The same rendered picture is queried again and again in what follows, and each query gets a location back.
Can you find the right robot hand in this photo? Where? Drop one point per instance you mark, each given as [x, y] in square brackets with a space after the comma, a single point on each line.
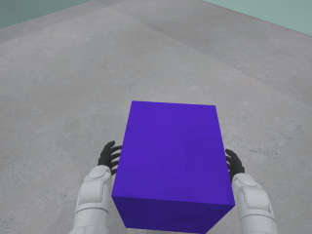
[235, 166]

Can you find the robot left forearm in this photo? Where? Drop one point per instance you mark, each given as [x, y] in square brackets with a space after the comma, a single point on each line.
[92, 206]

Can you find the carton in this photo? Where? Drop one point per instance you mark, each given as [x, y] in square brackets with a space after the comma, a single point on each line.
[172, 173]

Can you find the robot right forearm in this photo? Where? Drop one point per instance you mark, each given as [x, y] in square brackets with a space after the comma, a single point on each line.
[254, 207]

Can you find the left robot hand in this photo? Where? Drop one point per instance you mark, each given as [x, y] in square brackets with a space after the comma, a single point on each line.
[106, 157]

